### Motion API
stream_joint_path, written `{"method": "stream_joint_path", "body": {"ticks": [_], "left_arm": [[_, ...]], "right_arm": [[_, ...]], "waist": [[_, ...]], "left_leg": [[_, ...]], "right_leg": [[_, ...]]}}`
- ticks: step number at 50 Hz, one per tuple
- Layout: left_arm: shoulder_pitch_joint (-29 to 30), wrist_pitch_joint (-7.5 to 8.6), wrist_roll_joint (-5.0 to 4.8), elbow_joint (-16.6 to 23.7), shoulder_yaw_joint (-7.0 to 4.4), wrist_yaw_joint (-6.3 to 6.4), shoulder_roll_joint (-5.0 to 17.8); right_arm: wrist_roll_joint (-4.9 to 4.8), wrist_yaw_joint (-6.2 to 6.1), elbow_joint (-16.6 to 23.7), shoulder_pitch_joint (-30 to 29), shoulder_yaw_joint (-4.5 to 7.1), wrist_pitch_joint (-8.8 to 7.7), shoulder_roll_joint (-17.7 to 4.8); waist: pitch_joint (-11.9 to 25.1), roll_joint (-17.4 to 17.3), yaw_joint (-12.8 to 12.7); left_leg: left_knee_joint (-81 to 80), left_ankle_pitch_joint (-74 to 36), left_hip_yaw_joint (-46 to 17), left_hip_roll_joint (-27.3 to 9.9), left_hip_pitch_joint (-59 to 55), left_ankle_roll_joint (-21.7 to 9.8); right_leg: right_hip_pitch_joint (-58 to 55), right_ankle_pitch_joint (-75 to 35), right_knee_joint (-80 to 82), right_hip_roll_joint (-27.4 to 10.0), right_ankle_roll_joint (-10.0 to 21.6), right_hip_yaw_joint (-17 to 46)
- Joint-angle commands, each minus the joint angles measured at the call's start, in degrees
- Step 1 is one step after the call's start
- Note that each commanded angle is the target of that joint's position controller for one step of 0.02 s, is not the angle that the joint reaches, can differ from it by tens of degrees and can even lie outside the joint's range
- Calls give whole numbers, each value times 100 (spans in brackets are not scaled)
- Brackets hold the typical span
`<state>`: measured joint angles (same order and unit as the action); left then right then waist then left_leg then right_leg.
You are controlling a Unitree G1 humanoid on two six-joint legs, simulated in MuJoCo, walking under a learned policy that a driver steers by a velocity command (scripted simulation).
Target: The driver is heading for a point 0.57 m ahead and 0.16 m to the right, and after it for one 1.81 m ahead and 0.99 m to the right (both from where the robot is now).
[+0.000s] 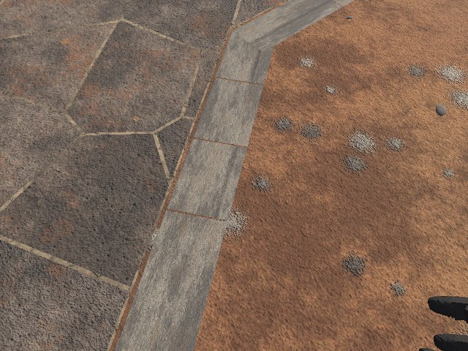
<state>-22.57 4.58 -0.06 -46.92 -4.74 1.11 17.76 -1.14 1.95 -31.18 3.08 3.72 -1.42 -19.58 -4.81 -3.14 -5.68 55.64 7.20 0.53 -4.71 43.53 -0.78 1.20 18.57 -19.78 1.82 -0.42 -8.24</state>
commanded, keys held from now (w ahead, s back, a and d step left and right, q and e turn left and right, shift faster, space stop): shift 0.04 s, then e+shift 0.86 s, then q+shift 0.10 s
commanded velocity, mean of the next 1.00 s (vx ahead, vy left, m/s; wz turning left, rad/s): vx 0.11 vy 0.00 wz -0.50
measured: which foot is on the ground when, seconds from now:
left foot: up 0.00-0.10, down 0.12-0.58, up 0.60-1.00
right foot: down 0.00-0.12, up 0.14-0.56, down 0.58-1.00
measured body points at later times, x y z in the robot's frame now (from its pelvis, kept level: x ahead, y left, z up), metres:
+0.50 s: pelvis +0.18 -0.02 +0.00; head +0.22 -0.04 +0.45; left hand +0.35 +0.24 -0.10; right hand +0.31 -0.32 -0.10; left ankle +0.26 +0.08 -0.73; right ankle +0.20 -0.16 -0.70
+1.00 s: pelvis +0.23 -0.06 +0.00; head +0.25 -0.09 +0.45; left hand +0.54 +0.08 -0.06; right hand +0.21 -0.39 -0.10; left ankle +0.33 +0.04 -0.71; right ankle +0.18 -0.15 -0.73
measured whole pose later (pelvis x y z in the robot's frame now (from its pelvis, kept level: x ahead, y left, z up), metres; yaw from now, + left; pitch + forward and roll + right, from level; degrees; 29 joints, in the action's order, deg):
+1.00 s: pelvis +0.23 -0.06 +0.00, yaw -35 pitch +3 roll +2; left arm -8.0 -3.0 -0.5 -33.5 -4.7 2.5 19.1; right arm -0.1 -0.2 -43.9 3.5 4.7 -0.8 -17.2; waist -1.5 0.2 -0.3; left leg 37.7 15.8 -5.6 3.5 24.2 3.4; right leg 19.1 14.0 -31.3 6.9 1.9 14.5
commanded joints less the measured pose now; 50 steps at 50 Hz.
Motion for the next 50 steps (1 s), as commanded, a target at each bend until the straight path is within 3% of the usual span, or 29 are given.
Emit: {"method": "stream_joint_path", "body": {"ticks": [1, 3, 5, 6, 7, 8, 9, 10, 11, 12, 13, 15, 17, 22, 25, 27, 28, 29, 30, 31, 32, 33, 34, 35, 37, 40, 45, 48, 50], "left_arm": [[905, 151, -82, 516, -139, 68, 985], [672, 145, -191, 398, -168, 65, 1162], [618, 91, -236, 315, -116, 33, 1143], [604, 95, -208, 314, -34, 9, 987], [15, 69, 157, 408, 202, -84, 237], [-832, 43, -106, 46, 295, -154, 462], [-371, -48, -265, 19, 125, -163, 1038], [211, -131, -289, 266, 118, -123, 954], [437, -232, -224, 244, 137, -35, 766], [329, -368, -199, 193, 109, 11, 742], [177, -498, -190, 168, 68, 33, 745], [50, -656, -160, 237, 46, 103, 543], [265, -744, -124, 387, 48, 133, 404], [856, -820, -87, 720, 35, 6, 378], [982, -874, -77, 855, -25, -110, 495], [788, -909, -63, 835, -81, -170, 511], [589, -916, -25, 761, -154, -154, 613], [346, -894, 13, 718, -275, -94, 941], [326, -838, 11, 903, -425, 11, 1692], [340, -638, 237, 1043, -396, -59, 1716], [540, -473, 235, 1046, -391, -111, 1611], [856, -402, 83, 1088, -388, -77, 1500], [1135, -418, -61, 1169, -312, -27, 1220], [1310, -456, -110, 1248, -262, 39, 1076], [1221, -519, -83, 1345, -217, 137, 924], [1028, -576, -109, 1415, -272, 220, 1017], [1150, -691, -101, 1651, -340, 209, 1122], [1288, -710, -23, 1710, -219, 151, 900], [1352, -712, -8, 1661, -65, 112, 639]], "right_arm": [[44, 178, 244, 48, -61, -115, 61], [96, 232, 263, 77, 32, -146, -144], [140, 170, 5, 1013, 196, -176, -422], [219, 63, -112, 1397, 236, -171, -569], [418, -69, -125, 1436, 167, -156, -936], [575, -70, 84, 1468, 3, -190, -570], [460, -12, 29, 1364, 33, -156, -447], [285, 21, -97, 956, -4, -180, -346], [209, 0, -213, 662, -63, -197, -151], [227, -23, -280, 438, -74, -191, -102], [276, -51, -303, 273, -25, -156, -209], [338, -142, -333, 47, 38, -139, -295], [329, -253, -398, -52, 75, -122, -299], [277, -443, -544, -185, 158, 21, -366], [159, -400, -669, -106, 238, 95, -481], [26, -361, -733, -192, 276, 139, -503], [-46, -342, -815, -91, 267, 164, -375], [-26, -317, -964, 232, 252, 215, -192], [230, -317, -773, 306, 226, 256, -45], [323, -375, -470, -525, 224, 235, -134], [193, -410, -450, -673, 260, 230, -230], [145, -455, -526, -535, 284, 211, -255], [191, -508, -656, -404, 327, 202, -360], [229, -521, -683, -355, 344, 176, -378], [188, -468, -712, -306, 321, 114, -241], [120, -417, -696, -461, 228, 66, -35], [75, -301, -744, -493, 219, 8, -129], [95, -216, -906, -92, 207, -12, -273], [116, -144, -925, 48, 151, -45, -178]], "waist": [[305, 553, 471], [534, 674, 580], [1004, 599, 1200], [1182, 366, 1474], [1942, -1337, 944], [3737, -1031, 1025], [3558, -205, 1194], [2549, 73, 986], [1932, 365, 785], [1546, 223, 565], [1337, 37, 407], [1211, -126, 267], [1160, -126, 287], [1118, -296, 413], [1089, -340, 435], [1078, -286, 260], [1003, -39, 203], [687, 803, 211], [308, 2566, 508], [716, 2058, 134], [716, 1446, 249], [689, 1191, 467], [751, 969, 579], [862, 1027, 662], [1197, 997, 657], [1268, 967, 548], [1173, 1275, 462], [1462, 1407, 387], [1439, 1307, 436]], "left_leg": [[-1497, -1129, 212, 347, -1647, -75], [-1952, -916, 244, 674, -2178, -335], [-2535, -1251, 77, 834, -3441, -704], [-2965, -2556, -213, 540, -4364, -891], [-1975, -6988, -1799, -1242, -6163, -1521], [-1940, -7155, -3358, -2476, -6867, -2504], [-2373, -5831, -2767, -2018, -6165, -2354], [-2718, -4672, -2143, -1637, -5390, -2027], [-2970, -3896, -1819, -1412, -4675, -1768], [-3234, -3499, -1493, -1266, -3907, -1672], [-3516, -3129, -1206, -1201, -3226, -1629], [-3850, -2538, -762, -1234, -2645, -1662], [-4052, -1662, -427, -1269, -2555, -1599], [-4187, -384, 277, -1315, -2672, -1359], [-3948, -377, 438, -1519, -3067, -1183], [-3496, -249, 639, -1492, -3190, -884], [-2972, 206, 831, -1261, -3068, -589], [-1911, 1023, 1181, -783, -2491, -129], [8, 3112, 1351, 149, -616, 519], [994, 3233, 22, 620, -135, 501], [1188, 2702, -356, 557, 27, 342], [1052, 2094, -510, 486, 80, 240], [941, 1719, -579, 404, 30, 234], [873, 1452, -609, 444, -198, 263], [731, 1114, -644, 634, -467, 336], [-239, 965, -761, 821, -519, 461], [-1361, 955, -891, 1001, -1163, 530], [-1642, 985, -672, 699, -1753, 454], [-2279, 594, -475, 537, -2427, 289]], "right_leg": [[835, -4296, 487, -1164, 562, 270], [409, -5350, 9, -1318, 537, 285], [375, -5793, -1262, -1326, 465, 267], [908, -4843, -2386, -1057, 289, 173], [2475, 1707, -4896, -226, 3, 223], [2788, 2545, -6181, 73, -40, 2010], [2755, 2108, -6154, -183, -136, 2100], [3120, 1722, -5586, -441, -251, 1766], [3156, 1445, -5217, -657, -375, 1596], [2846, 1277, -5045, -760, -481, 1485], [2484, 1164, -5076, -733, -582, 1311], [2369, 1002, -5027, -735, -697, 1118], [2527, 582, -4668, -886, -679, 1062], [2255, -258, -3462, -971, -449, 763], [2051, -60, -2803, -902, -217, 538], [1626, -262, -1923, -737, 37, 308], [1326, -518, -1380, -554, 254, 339], [992, -1708, -586, -762, 585, 1071], [437, -3572, -247, -2032, 1402, 3340], [756, -2890, 189, -2249, 2050, 4221], [674, -2209, 314, -2023, 1838, 3793], [647, -1888, 277, -1768, 1520, 3475], [640, -1873, 152, -1640, 1282, 3219], [767, -2117, 42, -1511, 1185, 3052], [624, -2590, -121, -1302, 1129, 2918], [334, -2590, -262, -1149, 1113, 3108], [637, -2138, -361, -975, 1102, 3699], [535, -3025, -742, -1101, 1098, 3483], [773, -3105, -900, -1067, 1054, 3376]]}}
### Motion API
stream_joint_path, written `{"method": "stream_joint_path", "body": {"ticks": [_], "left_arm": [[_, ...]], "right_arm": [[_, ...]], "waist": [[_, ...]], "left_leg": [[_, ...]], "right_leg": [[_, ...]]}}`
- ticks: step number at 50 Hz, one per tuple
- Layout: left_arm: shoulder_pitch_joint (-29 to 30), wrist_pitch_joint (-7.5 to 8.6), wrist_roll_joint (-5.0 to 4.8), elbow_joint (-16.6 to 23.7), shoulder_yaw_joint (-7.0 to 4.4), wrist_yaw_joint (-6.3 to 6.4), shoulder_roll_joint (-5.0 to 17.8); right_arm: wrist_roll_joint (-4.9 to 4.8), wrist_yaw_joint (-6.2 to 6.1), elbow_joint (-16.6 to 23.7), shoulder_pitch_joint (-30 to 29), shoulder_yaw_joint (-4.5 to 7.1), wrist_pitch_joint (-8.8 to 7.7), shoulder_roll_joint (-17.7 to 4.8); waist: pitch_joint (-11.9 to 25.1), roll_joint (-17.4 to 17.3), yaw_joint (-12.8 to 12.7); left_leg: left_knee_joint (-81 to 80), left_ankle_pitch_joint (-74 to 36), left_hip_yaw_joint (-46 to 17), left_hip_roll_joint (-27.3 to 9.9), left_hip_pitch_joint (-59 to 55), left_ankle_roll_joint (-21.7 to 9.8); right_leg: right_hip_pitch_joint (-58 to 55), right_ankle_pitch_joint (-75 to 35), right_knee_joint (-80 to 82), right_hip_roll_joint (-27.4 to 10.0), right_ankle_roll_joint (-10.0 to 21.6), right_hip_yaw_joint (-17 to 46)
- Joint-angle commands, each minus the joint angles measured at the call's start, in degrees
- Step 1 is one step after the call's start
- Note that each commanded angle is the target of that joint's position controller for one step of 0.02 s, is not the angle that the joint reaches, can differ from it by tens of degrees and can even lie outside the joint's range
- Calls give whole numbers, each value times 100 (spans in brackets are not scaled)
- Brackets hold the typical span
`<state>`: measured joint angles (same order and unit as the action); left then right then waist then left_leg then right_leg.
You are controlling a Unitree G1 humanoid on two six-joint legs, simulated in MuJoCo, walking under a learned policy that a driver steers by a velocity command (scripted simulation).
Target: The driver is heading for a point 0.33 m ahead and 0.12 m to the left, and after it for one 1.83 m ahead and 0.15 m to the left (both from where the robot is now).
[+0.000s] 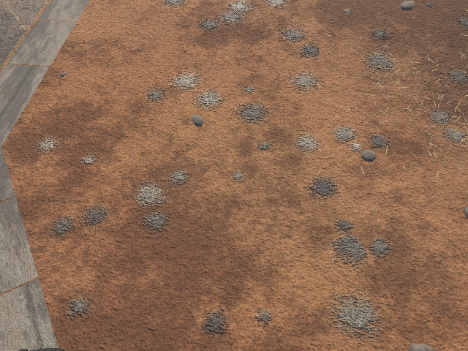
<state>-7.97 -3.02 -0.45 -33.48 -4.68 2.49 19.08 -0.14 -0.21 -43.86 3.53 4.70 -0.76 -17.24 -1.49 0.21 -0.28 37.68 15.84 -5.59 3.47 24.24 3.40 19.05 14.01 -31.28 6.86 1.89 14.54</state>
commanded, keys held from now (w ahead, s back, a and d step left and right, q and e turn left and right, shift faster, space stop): q+shift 0.02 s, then w+q+shift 0.56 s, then w+e+shift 0.42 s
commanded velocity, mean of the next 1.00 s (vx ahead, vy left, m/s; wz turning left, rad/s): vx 0.75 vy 0.00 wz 0.24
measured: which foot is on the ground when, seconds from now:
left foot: up 0.00-0.02, down 0.04-0.34, up 0.36-0.72, down 0.74-1.00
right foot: down 0.00-0.06, up 0.08-0.32, down 0.34-0.76, up 0.78-1.00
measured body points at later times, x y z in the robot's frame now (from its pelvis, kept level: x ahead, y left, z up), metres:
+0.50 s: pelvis +0.14 +0.02 +0.00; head +0.16 +0.02 +0.45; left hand +0.14 +0.31 -0.10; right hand +0.36 -0.20 -0.10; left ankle +0.12 +0.16 -0.64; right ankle +0.08 -0.13 -0.74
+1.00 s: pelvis +0.47 +0.25 +0.00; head +0.48 +0.24 +0.45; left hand +0.50 +0.55 -0.11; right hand +0.58 -0.01 -0.13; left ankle +0.38 +0.31 -0.74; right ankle +0.60 +0.12 -0.63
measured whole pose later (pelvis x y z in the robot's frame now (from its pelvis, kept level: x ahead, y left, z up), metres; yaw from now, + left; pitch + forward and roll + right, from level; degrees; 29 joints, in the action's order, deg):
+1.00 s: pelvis +0.47 +0.25 +0.00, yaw +18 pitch -2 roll +3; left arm -14.3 1.6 -3.0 -44.2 -3.6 0.2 17.4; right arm 0.9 1.7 -46.9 22.4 4.2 -5.7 -14.8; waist -2.0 2.8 2.4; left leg 22.9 18.9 12.1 1.8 2.1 -1.7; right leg 42.1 7.1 -71.6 -9.0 2.2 3.1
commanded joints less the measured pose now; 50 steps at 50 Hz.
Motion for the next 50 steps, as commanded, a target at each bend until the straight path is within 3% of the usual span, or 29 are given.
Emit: {"method": "stream_joint_path", "body": {"ticks": [1, 2, 3, 4, 5, 6, 10, 12, 15, 16, 17, 18, 19, 20, 23, 28, 31, 33, 35, 37, 38, 39, 40, 41, 42, 43, 45, 47, 50], "left_arm": [[-72, 62, 56, 259, 48, -46, 257], [-471, 103, 185, 57, 168, -84, -76], [-860, 147, 318, -14, 159, -118, 8], [-613, 231, 221, 214, 72, -143, 299], [-16, 364, 39, 284, -2, -115, 610], [439, 500, -63, 383, -71, -117, 804], [630, 946, 69, 323, 52, -264, 181], [601, 1038, -6, 277, 99, -286, -98], [172, 1016, -235, 88, -47, -216, 104], [-373, 990, -270, -60, -129, -151, 299], [-1153, 944, -239, -179, -190, -82, 508], [-1354, 876, -10, -182, -245, -89, 894], [-1132, 877, 101, -240, -292, -129, 911], [-1060, 887, 73, -225, -194, -134, 550], [-1116, 870, 96, -411, -66, -169, 312], [-885, 937, 154, -659, -5, -186, 306], [-1446, 972, 71, -968, -4, -220, 373], [-1583, 901, -40, -1151, -41, -253, 677], [-1719, 835, -67, -1350, -86, -235, 1094], [-1552, 783, -57, -1514, -37, -195, 1234], [-1877, 855, -6, -1307, 170, -225, 452], [-2300, 1028, -174, -1167, 331, -272, -29], [-1448, 1110, -423, -1035, 114, -244, 652], [-942, 1104, -519, -771, 121, -214, 481], [-852, 1066, -375, -726, 169, -175, 263], [-1063, 946, -223, -838, 126, -164, 213], [-1625, 644, -290, -1068, 124, -230, -59], [-1475, 426, -286, -1065, 119, -242, -188], [-916, 394, -227, -837, 128, -239, -161]], "right_arm": [[58, 123, 310, 85, -15, -138, -250], [161, 168, 253, 148, -116, -142, -91], [157, 145, 298, 96, -64, -119, -523], [71, 119, 152, 514, 111, -71, -1118], [5, 114, 200, 739, 137, -84, -1176], [-30, 60, 173, 946, 134, -124, -1155], [-230, -91, 165, 1261, 98, -214, -890], [-256, -142, 344, 1060, 109, -144, -846], [-255, -135, 677, 757, 82, -44, -693], [-256, -103, 801, 638, 33, -65, -517], [-257, -49, 870, 739, -95, -111, -80], [-321, -5, 1176, 825, -209, -241, 198], [-387, 7, 1353, 665, -209, -311, -58], [-339, 31, 1277, 585, -156, -289, -304], [-207, 148, 1192, 644, -129, -191, -252], [-242, 270, 1472, 106, -217, -134, -117], [-191, 378, 1649, -598, -358, -208, 154], [-224, 453, 1752, -803, -336, -283, 81], [-190, 435, 1815, -519, -164, -277, -305], [-215, 262, 1254, 1825, 211, -171, -1018], [-77, 133, 930, 2591, 309, -119, -1464], [51, 131, 981, 2679, 294, -232, -1689], [104, 199, 901, 2570, 147, -326, -1076], [76, 207, 731, 2327, 91, -391, -887], [69, 213, 602, 1971, 64, -448, -775], [122, 218, 545, 1585, 4, -511, -470], [127, 243, 444, 1157, -58, -601, -25], [46, 235, 307, 885, -51, -650, 20], [147, 138, 250, 761, -38, -680, -22]], "waist": [[1032, 826, 8], [1218, 485, -115], [897, -451, -466], [388, -1306, -365], [-273, -1421, 56], [-508, -1312, 242], [38, -842, 221], [108, -997, 62], [203, -783, -248], [437, -684, -454], [1019, -152, -719], [1129, 937, -646], [750, 1242, -537], [399, 957, -572], [-152, 468, -429], [-797, 494, -208], [-1084, 50, -436], [-1157, 116, -259], [-537, 728, 259], [801, 965, 1716], [1721, 69, 1537], [3338, -1333, 1060], [2677, -724, 1338], [1265, -715, 1135], [616, -353, 788], [360, -468, 405], [193, -711, -19], [-294, -576, -188], [-815, -498, -225]], "left_leg": [[-1305, -1065, 130, -378, -1092, -255], [-1667, -1289, -266, -555, -1686, -388], [-1810, -597, -1128, -1103, -1581, -709], [-2442, 2400, -2400, -1574, -1384, -1576], [-3074, 3675, -3548, -1946, -1040, -1952], [-3201, 3418, -3807, -2063, -992, -1990], [-2866, 1661, -2601, -1212, -1370, -1498], [-2684, 1124, -2118, -704, -796, -1405], [-2146, 946, -2092, -470, 66, -1187], [-1624, 1009, -1936, -369, 850, -958], [-192, 1509, -1390, -101, 1728, -634], [1084, 1449, -683, 28, 2926, -512], [2068, 1107, -350, -763, 3583, -442], [2650, 797, -189, -919, 3808, -413], [3625, 118, 2, -1147, 3906, -465], [3199, -1052, 283, -1195, 3249, -280], [1630, -1562, 656, -999, 2182, -581], [762, -1057, 990, -628, 1620, -865], [475, -352, 1278, -180, 664, -1133], [-125, -737, 1051, -92, -2678, -1415], [243, 442, -758, -1327, -5370, -1482], [-1122, 2620, -3681, -2703, -5821, -1890], [-1836, 3111, -3666, -2488, -5045, -1533], [-2048, 2485, -2879, -2430, -4000, -1411], [-2140, 1689, -2193, -2349, -3025, -1344], [-2176, 1111, -1439, -2097, -2248, -1218], [-2521, 500, -523, -1948, -1439, -1168], [-2879, -194, 319, -1853, -1065, -983], [-3139, -1182, 1432, -1357, -873, -806]], "right_leg": [[-759, -2124, 257, -1406, 644, 941], [-623, -345, 280, -1053, 377, 608], [-242, 1494, -524, -416, 144, -124], [705, 1838, -1075, -29, -61, -926], [1258, 1733, -1557, -257, -142, -964], [1548, 1629, -1983, -435, -174, -824], [933, 968, -1121, -436, -262, -960], [-149, 775, -105, -140, -364, -1205], [-1712, -505, 1380, -325, -376, -1293], [-2791, -562, 1337, -752, -295, -1131], [-4076, -25, 1229, -1668, -43, -421], [-4350, 1521, 1474, -2990, 596, 1363], [-3777, 2458, 1694, -3532, 1006, 2066], [-3553, 2439, 1770, -3212, 936, 1649], [-2918, 921, 1951, -2542, 584, 111], [-1630, -545, 2477, -2030, 435, -1690], [-1247, -945, 3014, -2094, 482, -2087], [-1659, -2776, 2931, -2258, 613, -2218], [-2356, -6314, 1905, -2533, 672, -2162], [-1369, -7022, -674, -2339, 483, -2114], [956, -2621, -2996, -1656, 222, -1786], [1530, 1268, -4817, -806, 162, -787], [1998, 1041, -5188, -932, 206, -290], [2566, 750, -5252, -1074, 138, -558], [2530, 418, -5026, -1368, 116, -677], [2129, -4, -4778, -1645, 127, -668], [1576, -345, -4723, -1888, 86, -713], [1818, -386, -4579, -1953, 44, -769], [2132, -1359, -3732, -1756, 18, -940]]}}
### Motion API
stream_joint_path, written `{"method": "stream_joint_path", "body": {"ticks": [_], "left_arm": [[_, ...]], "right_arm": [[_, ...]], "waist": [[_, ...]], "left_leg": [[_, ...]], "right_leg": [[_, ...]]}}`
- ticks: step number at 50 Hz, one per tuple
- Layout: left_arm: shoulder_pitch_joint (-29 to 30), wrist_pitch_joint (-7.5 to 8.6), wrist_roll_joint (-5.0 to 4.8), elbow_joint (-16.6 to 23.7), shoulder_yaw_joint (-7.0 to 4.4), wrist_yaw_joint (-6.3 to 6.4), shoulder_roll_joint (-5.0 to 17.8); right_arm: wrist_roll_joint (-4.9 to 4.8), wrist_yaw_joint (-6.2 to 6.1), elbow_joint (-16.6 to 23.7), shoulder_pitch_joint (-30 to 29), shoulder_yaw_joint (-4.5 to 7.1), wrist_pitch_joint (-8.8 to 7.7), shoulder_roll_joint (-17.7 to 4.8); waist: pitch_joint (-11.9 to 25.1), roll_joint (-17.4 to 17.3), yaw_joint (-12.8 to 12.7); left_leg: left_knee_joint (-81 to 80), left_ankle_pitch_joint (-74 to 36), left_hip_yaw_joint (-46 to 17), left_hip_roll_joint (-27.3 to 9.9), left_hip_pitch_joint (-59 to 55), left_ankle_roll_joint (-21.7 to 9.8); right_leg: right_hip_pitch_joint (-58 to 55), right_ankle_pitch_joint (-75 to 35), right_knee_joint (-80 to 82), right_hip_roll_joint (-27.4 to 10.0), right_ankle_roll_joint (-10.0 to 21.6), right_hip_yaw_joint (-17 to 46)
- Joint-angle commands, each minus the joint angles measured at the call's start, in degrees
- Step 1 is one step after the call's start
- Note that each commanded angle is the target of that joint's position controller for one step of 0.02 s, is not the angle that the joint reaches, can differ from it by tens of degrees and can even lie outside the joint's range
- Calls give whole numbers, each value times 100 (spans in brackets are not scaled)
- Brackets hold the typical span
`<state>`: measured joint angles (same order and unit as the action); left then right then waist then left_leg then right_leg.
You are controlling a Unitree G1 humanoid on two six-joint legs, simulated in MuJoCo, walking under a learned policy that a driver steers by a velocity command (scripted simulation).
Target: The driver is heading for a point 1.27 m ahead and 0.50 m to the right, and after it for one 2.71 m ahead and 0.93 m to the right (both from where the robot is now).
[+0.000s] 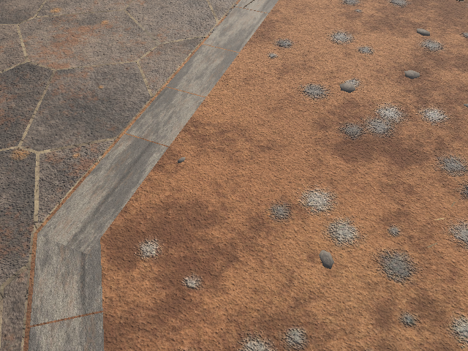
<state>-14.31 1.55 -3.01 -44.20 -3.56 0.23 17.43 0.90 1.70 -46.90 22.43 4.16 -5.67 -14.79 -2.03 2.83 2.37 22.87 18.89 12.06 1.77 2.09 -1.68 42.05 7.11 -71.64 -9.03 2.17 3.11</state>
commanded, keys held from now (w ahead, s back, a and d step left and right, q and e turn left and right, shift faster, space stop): w+e+shift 0.86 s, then w+shift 0.08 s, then w+q+shift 0.06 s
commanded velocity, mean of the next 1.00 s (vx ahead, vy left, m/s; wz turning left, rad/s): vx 1.00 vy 0.00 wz -0.87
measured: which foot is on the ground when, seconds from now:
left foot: down 0.00-0.22, up 0.24-0.62, down 0.64-1.00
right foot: up 0.00-0.20, down 0.22-0.66, up 0.68-1.00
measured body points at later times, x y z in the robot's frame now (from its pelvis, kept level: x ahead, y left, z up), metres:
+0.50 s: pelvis +0.43 -0.04 +0.00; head +0.45 -0.07 +0.45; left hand +0.54 +0.19 -0.11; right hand +0.62 -0.34 -0.02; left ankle +0.69 +0.09 -0.66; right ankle +0.37 -0.06 -0.73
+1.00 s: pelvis +0.81 -0.21 -0.01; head +0.81 -0.24 +0.44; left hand +1.15 -0.30 -0.05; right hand +0.55 -0.32 -0.15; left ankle +0.81 +0.00 -0.73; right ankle +0.82 -0.44 -0.67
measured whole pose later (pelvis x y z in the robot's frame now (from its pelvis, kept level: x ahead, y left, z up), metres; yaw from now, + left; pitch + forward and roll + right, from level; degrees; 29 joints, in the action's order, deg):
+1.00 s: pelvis +0.81 -0.21 -0.01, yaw -54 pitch +1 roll +4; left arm -1.9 2.0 -1.8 -30.6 -1.9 -2.4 16.9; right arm 0.0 0.3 -49.6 28.7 4.2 -5.8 -17.2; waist -2.2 2.0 7.1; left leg 13.8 22.4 9.7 2.1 -8.5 1.9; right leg 48.3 3.6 -56.6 -5.9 3.9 2.3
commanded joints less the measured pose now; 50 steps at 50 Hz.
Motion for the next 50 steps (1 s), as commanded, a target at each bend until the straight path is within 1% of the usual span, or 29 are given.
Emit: {"method": "stream_joint_path", "body": {"ticks": [1, 4, 7, 9, 10, 11, 12, 13, 14, 15, 16, 17, 19, 21, 23, 25, 28, 30, 31, 32, 33, 34, 35, 36, 37, 38, 41, 47, 50], "left_arm": [[-70, -29, 47, 313, 23, -51, 26], [453, 81, 91, 496, 65, -249, 58], [527, 142, 13, 697, -30, -435, 298], [-530, -26, -81, 583, -235, -397, 714], [-1765, -166, -44, 310, -441, -338, 1145], [-2959, -253, -34, -26, -614, -219, 1428], [-2716, -247, 77, -249, -524, -211, 1245], [-1632, 22, 338, 272, -245, -261, 922], [-1468, 160, 338, 563, -206, -306, 529], [-1361, 303, 320, 572, -214, -347, 517], [-965, 411, 270, 649, -214, -380, 535], [-585, 461, 264, 744, -239, -335, 680], [-342, 467, 236, 855, -201, -205, 609], [-510, 447, 152, 789, -153, -52, 440], [-610, 353, 97, 696, -150, 75, 392], [-700, 260, 85, 605, -214, 98, 526], [-887, 220, 9, 456, -247, 107, 444], [-810, 188, 11, 443, -284, 128, 407], [-622, 173, 76, 508, -292, 101, 439], [-284, 169, 240, 702, -215, 34, 314], [-538, 179, 374, 917, 12, -15, -438], [-1328, 237, -195, 1189, 128, -1, -368], [-975, 167, -228, 969, 62, 68, 158], [-324, 139, -19, 1047, 11, 41, 443], [85, 130, 153, 1129, -9, 23, 418], [333, 129, 208, 1267, -29, -17, 365], [417, -31, 10, 1440, 26, -113, 108], [1068, 55, 109, 1654, 165, -233, 69], [2036, 231, 145, 1931, 249, -363, -62]], "right_arm": [[59, -109, 536, -1046, 23, -194, -296], [18, -241, 467, -766, 91, -172, -684], [19, -372, 457, -669, 184, -12, -1216], [-113, -411, 579, -947, 306, 165, -1653], [-160, -361, 704, -1363, 318, 192, -1689], [-245, -245, 766, -1810, 237, 122, -1396], [-140, -101, 996, -1983, -95, -109, -129], [-302, -36, 1443, -875, -298, -371, 323], [-326, 20, 1556, -1336, -253, -539, -396], [-398, 15, 1686, -1732, -162, -570, -637], [-265, -46, 1606, -1714, -162, -503, -593], [-131, -84, 1561, -1630, -164, -423, -530], [-80, -168, 1490, -1542, -83, -250, -697], [-11, -245, 1663, -2090, -125, -173, -583], [33, -243, 1950, -2854, -216, -160, -223], [-51, -191, 2105, -3196, -215, -172, -71], [-297, -153, 2131, -3137, -3, -234, -446], [-378, -152, 2069, -2832, 156, -311, -734], [-393, -166, 1904, -2061, 303, -349, -955], [-396, -207, 1653, -677, 391, -331, -1113], [-267, -227, 1436, 486, 394, -265, -1402], [-29, -71, 1386, 228, 408, -293, -1669], [-47, -86, 1622, -348, 298, -224, -947], [-85, -142, 1532, -452, 234, -136, -704], [-28, -157, 1385, -465, 231, -89, -744], [12, -170, 1235, -549, 205, -88, -707], [-106, -130, 830, -613, 80, -139, -355], [-32, -148, 443, -432, 87, -176, -805], [-173, -128, 61, 375, 45, -115, -987]], "waist": [[-833, -649, -438], [-918, -151, -266], [-477, -396, -450], [185, -1020, -1153], [679, -1102, -1817], [984, -695, -2408], [-37, 1780, -1786], [935, 2349, -425], [1122, 1055, -750], [471, -143, -517], [227, -1071, -181], [33, -1094, 22], [-131, -948, 125], [-359, -804, -112], [-466, -474, -463], [-305, -116, -747], [-34, 263, -813], [129, 462, -555], [591, 508, -64], [1495, 499, 679], [2471, -918, 717], [2721, -3668, 80], [1733, -2468, 320], [1018, -1499, 431], [664, -488, 367], [328, -355, 231], [-14, -689, -44], [-626, -269, -107], [-949, -19, 191]], "left_leg": [[-1733, -1694, -108, -1100, 1210, -280], [-1822, -2644, 336, -1181, 489, -148], [-969, -6214, 553, -1302, -431, 103], [495, -8640, 489, -1528, -696, 48], [1904, -8792, 310, -1593, -197, -76], [4099, -7053, 233, -1132, 762, -74], [7097, 684, -129, 483, 2836, 139], [8107, 1608, -1687, 704, 4642, 95], [7598, 996, -2214, 410, 4649, -267], [6756, 530, -2163, 202, 4571, -407], [6035, 151, -2219, -101, 4153, -371], [5655, -14, -2298, -201, 3776, -217], [4883, -137, -2281, -395, 3350, 97], [3679, -480, -2029, -472, 3169, 368], [2271, -1494, -1729, -283, 2734, 580], [1273, -2195, -1488, 6, 2033, 691], [598, -2303, -1804, 80, 1685, 742], [370, -1901, -1852, 22, 1485, 583], [411, -1673, -1745, 9, 733, 412], [959, -1230, -1984, -477, -974, 184], [846, 699, -3751, -1546, -2935, -208], [-635, 3119, -7275, -2737, -3333, -1061], [-859, 3895, -6817, -2452, -2639, -946], [-770, 2714, -5567, -2177, -1859, -750], [-705, 1436, -4694, -1950, -1158, -636], [-715, 575, -4050, -1798, -605, -640], [-947, -392, -2843, -1611, 2, -555], [-1620, -1689, -1247, -1419, 512, -590], [-2013, -2510, -1059, -1520, 167, -673]], "right_leg": [[-82, -984, 647, -73, 8, 7], [-85, -1654, 1848, 154, 185, -533], [-922, -1555, 2626, 756, 422, -1348], [-2193, -651, 2380, 1148, 596, -1556], [-3602, -180, 2274, 1177, 831, -1302], [-5211, -531, 3004, 1053, 1118, -792], [-5384, -935, 3358, 1056, 1479, 64], [-5984, 1471, 4478, 14, 2641, 3750], [-5732, 3002, 5652, -369, 2477, 4792], [-4883, 3413, 6097, -417, 2171, 4888], [-4056, 3285, 6006, -317, 1953, 4600], [-3295, 2791, 5846, -61, 1950, 4238], [-2592, 1927, 5929, 381, 1863, 3314], [-2121, 1136, 5979, 689, 1761, 2600], [-1756, 707, 5852, 1086, 1496, 1986], [-1547, 791, 5691, 1230, 1218, 1830], [-2320, 1081, 5199, 1071, 1021, 2269], [-3013, 215, 4579, 906, 863, 2452], [-3180, -822, 3745, 994, 693, 2313], [-2533, -1094, 2172, 1094, 471, 1986], [-1058, 1915, 129, 1555, 342, 1447], [577, 2469, -1285, 1416, 193, 996], [1034, 1752, -1642, 919, 122, 804], [991, 1400, -1566, 808, 99, 518], [703, 1259, -1343, 609, 116, 434], [552, 1088, -995, 392, 140, 480], [519, 1167, -633, -1, 195, 402], [597, -413, 884, 155, 76, 168], [118, -685, 2465, 526, 280, -345]]}}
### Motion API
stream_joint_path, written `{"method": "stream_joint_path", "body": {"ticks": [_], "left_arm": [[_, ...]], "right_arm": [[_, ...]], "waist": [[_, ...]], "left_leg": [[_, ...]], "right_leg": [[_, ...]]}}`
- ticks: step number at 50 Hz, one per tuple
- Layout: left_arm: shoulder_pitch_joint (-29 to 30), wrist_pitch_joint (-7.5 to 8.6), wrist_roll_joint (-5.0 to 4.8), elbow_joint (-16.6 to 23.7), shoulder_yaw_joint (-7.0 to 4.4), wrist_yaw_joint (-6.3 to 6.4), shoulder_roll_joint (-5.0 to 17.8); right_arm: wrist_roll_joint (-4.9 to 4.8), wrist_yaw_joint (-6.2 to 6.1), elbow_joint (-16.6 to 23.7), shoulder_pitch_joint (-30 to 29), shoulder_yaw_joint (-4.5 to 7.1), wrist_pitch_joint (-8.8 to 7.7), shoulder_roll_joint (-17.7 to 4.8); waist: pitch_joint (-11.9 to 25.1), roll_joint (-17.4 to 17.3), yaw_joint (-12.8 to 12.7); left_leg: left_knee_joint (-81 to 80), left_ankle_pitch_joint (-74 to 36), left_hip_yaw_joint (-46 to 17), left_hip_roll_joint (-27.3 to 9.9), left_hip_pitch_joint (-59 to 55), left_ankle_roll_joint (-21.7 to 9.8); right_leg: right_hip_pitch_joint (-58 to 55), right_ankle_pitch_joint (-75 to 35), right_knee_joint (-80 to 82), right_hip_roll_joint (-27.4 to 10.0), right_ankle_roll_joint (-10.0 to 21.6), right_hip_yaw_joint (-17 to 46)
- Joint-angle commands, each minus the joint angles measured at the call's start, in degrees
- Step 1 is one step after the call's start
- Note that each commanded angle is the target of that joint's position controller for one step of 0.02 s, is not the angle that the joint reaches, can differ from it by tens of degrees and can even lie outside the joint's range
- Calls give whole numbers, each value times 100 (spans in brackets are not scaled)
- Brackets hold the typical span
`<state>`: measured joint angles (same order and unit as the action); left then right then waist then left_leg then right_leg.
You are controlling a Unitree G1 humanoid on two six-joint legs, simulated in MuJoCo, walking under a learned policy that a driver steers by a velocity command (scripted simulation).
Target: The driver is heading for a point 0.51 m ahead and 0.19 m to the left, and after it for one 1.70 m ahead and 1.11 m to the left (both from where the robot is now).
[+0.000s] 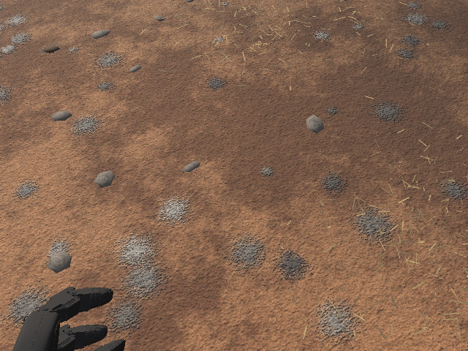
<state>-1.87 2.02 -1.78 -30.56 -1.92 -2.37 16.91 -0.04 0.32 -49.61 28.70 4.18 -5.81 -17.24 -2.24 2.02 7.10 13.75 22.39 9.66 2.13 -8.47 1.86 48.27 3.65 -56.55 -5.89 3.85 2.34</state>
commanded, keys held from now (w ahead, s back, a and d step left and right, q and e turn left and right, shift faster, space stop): w+q+shift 0.42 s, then q+shift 0.58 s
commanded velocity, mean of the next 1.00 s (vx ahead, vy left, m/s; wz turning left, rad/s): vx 0.64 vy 0.00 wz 0.68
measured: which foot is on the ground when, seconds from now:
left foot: down 0.00-0.12, up 0.14-0.54, down 0.56-1.00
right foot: up 0.00-0.10, down 0.12-0.56, up 0.58-0.98, down 1.00-1.00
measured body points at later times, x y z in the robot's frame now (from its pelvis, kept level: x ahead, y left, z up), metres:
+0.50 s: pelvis +0.45 +0.00 -0.01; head +0.47 +0.02 +0.44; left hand +0.38 +0.27 -0.14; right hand +0.72 -0.19 -0.08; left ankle +0.66 +0.17 -0.67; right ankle +0.29 -0.12 -0.72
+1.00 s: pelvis +0.74 +0.07 +0.01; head +0.76 +0.10 +0.45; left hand +0.73 +0.41 -0.05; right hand +1.06 -0.06 -0.06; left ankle +0.69 +0.13 -0.72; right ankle +0.92 +0.05 -0.72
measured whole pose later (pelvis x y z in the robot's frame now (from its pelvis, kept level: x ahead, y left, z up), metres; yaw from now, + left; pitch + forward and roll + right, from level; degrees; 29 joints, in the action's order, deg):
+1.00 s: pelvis +0.74 +0.07 +0.01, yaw +46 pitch +1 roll +0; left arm -0.6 2.9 0.5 -35.1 -2.0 0.7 17.0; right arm -1.7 -2.4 -33.7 11.7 6.2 3.2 -20.5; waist -2.4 1.3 2.9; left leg 35.1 15.4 -19.0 14.8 17.7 -4.4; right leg 24.9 4.3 -27.1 3.5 -3.6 11.9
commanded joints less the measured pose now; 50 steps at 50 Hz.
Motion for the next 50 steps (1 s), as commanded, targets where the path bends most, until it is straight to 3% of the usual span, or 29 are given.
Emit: {"method": "stream_joint_path", "body": {"ticks": [1, 3, 4, 5, 6, 7, 8, 9, 10, 11, 12, 14, 17, 19, 22, 25, 27, 28, 29, 30, 31, 33, 35, 37, 40, 44, 48, 49, 50], "left_arm": [[921, 241, 17, 633, 84, -154, 0], [860, 303, 52, 675, -43, -172, 239], [246, 275, 42, 587, -191, -123, 540], [-1010, 229, 10, 296, -375, -31, 865], [-2373, 136, 37, -83, -526, 107, 1171], [-2523, 206, 247, -243, -558, 157, 1753], [-2882, 272, 300, -253, -475, 138, 1217], [-2607, 342, 294, -434, -363, 105, 870], [-2250, 386, 233, -575, -320, 87, 696], [-1890, 427, 269, -658, -278, 78, 473], [-1630, 487, 362, -707, -216, 62, 174], [-1290, 540, 269, -854, -201, 26, -104], [-1017, 579, 247, -999, -247, 95, 33], [-962, 579, 321, -1013, -263, 183, 155], [-1143, 548, 276, -1065, -322, 311, 533], [-1429, 388, 186, -1075, -427, 484, 1121], [-1051, 239, 48, -889, -518, 462, 1458], [-788, 281, -75, -784, -465, 370, 1230], [-1230, 420, 88, -696, -179, 221, 114], [-2187, 531, 24, -498, -44, 230, 85], [-1587, 596, 94, -353, -96, 229, 723], [-724, 520, 185, -110, -117, 312, 787], [-735, 327, 252, -110, -160, 321, 832], [-605, 239, 323, -72, -150, 351, 691], [-312, 168, 317, -19, -36, 376, 301], [183, 50, 231, 11, -68, 350, 356], [309, 166, 216, -56, -222, 325, 587], [116, 212, 207, -151, -264, 316, 609], [-64, 224, 238, -216, -289, 328, 663]], "right_arm": [[-129, 20, 238, -193, 31, -58, -876], [-127, -6, 111, -106, 24, 2, -1169], [-87, -33, 23, -90, 13, 36, -1295], [-71, -61, -20, -312, 1, 82, -1396], [-32, -86, 112, -541, -63, 46, -1266], [-8, -9, 367, 435, -360, -45, 17], [-284, -8, 369, -10, -265, -200, -534], [-501, -59, 657, -865, -143, -202, -681], [-458, -85, 778, -1133, -185, -187, -476], [-316, -94, 736, -1200, -170, -112, -369], [-292, -65, 650, -871, -147, 30, -243], [-345, 3, 562, -636, -138, 295, -20], [-264, 32, 739, -1098, -152, 478, 68], [-231, 82, 910, -1482, -165, 444, 12], [-136, 272, 1111, -2160, -201, 350, -72], [-114, 475, 1209, -2030, -71, 240, -350], [-191, 405, 913, -339, 232, 396, -958], [-160, 237, 768, 434, 485, 540, -1408], [-108, 106, 736, 43, 378, 551, -1449], [312, 172, 1147, -286, 325, 342, -1665], [249, 227, 1487, -533, 404, 274, -1588], [-120, 195, 1644, -1216, 282, 198, -1057], [-8, 107, 1794, -1705, 268, 187, -1028], [-48, 25, 1774, -1810, 244, 249, -928], [-123, -176, 1700, -1707, 353, 500, -1146], [-229, -318, 1790, -1720, 357, 805, -1067], [-146, -289, 1951, -1822, 315, 850, -822], [-164, -269, 2014, -1952, 292, 849, -751], [-152, -234, 2030, -1775, 200, 856, -477]], "waist": [[-923, -71, -359], [-490, -606, -648], [15, -1005, -1094], [656, -1219, -1885], [1321, -1161, -2551], [2563, 837, -1505], [3328, 803, -1932], [1853, 523, -1877], [961, 186, -1592], [532, 5, -1276], [399, 146, -921], [192, 238, -618], [-452, 116, -484], [-682, 50, -479], [-918, -417, -671], [-325, -121, -505], [651, 426, 419], [959, 0, 904], [476, -1943, 104], [2064, -2264, -481], [2608, -979, -114], [1284, 568, -508], [666, 522, -938], [452, 513, -1009], [966, 195, -897], [1167, -474, -645], [868, -1082, -583], [858, -1079, -699], [1096, -591, -644]], "left_leg": [[-1056, -3581, -784, -1621, 1004, -1067], [-356, -6597, -696, -1755, 551, -1095], [448, -7717, -751, -1845, 415, -1052], [1736, -8032, -673, -1735, 895, -934], [3505, -6481, -772, -1422, 2491, -716], [5927, 87, -1216, -403, 4360, -539], [6667, 345, -2043, -321, 4646, -651], [6887, 22, -1886, -473, 5331, -592], [6664, -386, -1744, -726, 5479, -552], [6489, -687, -1675, -963, 5223, -508], [6418, -1012, -1739, -1159, 4826, -487], [6244, -1051, -1711, -1348, 4519, -459], [5854, -1538, -1621, -1411, 4942, -357], [5119, -2325, -1374, -1253, 5048, -344], [3621, -3255, -718, -954, 4768, -516], [2705, -3394, 178, -58, 3563, -652], [2941, -2725, 113, 321, 1650, -913], [2417, -3302, -244, 355, 152, -1165], [2106, -5294, -1620, -390, -357, -1666], [1851, -5318, -4830, -1809, -1649, -3181], [859, -3746, -5799, -1909, -1369, -3100], [411, -1921, -5530, -1554, 256, -2547], [277, -3227, -4770, -1237, 1865, -2406], [453, -4693, -3807, -853, 2633, -2210], [771, -5194, -3296, -338, 2772, -1802], [1035, -3383, -3405, -13, 2599, -1170], [1456, -2200, -4087, -29, 2193, -955], [1777, -1757, -4075, 86, 2259, -846], [2615, -36, -3732, 359, 2707, -656]], "right_leg": [[-772, -217, 1367, 294, 178, -488], [-1711, 210, 1678, 707, 300, -848], [-2574, 490, 1744, 834, 412, -756], [-4197, 294, 2105, 877, 537, -659], [-6450, 314, 1926, 261, 567, 65], [-8373, 2027, 2279, -1523, 1045, 2935], [-8081, 3151, 3445, -1748, 1107, 4389], [-7201, 2996, 3785, -1523, 925, 3622], [-6201, 2340, 3966, -1413, 866, 2815], [-5337, 1721, 4080, -1239, 769, 2117], [-4715, 1418, 4224, -1091, 700, 1566], [-4133, 808, 4548, -960, 584, 659], [-3634, -101, 4861, -756, 321, -517], [-3528, -335, 5010, -493, 269, -1117], [-3860, -1158, 5045, -395, 83, -1750], [-4651, -4778, 3751, -467, -282, -1857], [-4534, -6218, 1716, -636, -288, -1665], [-3688, -5622, -14, -339, -461, -1624], [-2050, 2606, -2583, 752, -785, -1287], [-873, 3689, -4534, 1455, -981, 141], [-893, 3066, -4215, 1311, -788, 833], [-864, 2466, -2964, 889, -509, 838], [-1526, 2392, -2264, 729, -580, 882], [-1832, 2498, -1171, 639, -762, 746], [-2254, 1399, 442, 965, -988, 455], [-2477, 325, 1577, 1196, -1013, 579], [-2698, 286, 2812, 1093, -853, 874], [-3093, -159, 3418, 946, -722, 834], [-3987, -689, 3749, 216, -345, 1217]]}}
Keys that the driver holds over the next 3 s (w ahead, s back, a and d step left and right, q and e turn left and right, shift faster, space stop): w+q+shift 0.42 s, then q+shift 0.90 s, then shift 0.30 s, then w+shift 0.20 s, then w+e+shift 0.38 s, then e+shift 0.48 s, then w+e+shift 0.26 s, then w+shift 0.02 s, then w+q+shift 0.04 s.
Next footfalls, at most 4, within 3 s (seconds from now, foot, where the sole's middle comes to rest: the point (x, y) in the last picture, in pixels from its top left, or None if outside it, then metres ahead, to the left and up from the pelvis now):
0.12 right None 0.32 -0.12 -0.76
0.56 left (178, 272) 0.73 0.14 -0.76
1.00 right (191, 211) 0.95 0.09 -0.76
1.42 left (170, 289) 0.67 0.17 -0.76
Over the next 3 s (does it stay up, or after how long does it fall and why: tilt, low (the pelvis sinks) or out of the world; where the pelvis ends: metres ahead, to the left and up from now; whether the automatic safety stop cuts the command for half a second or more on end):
stays up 1.06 0.59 0.02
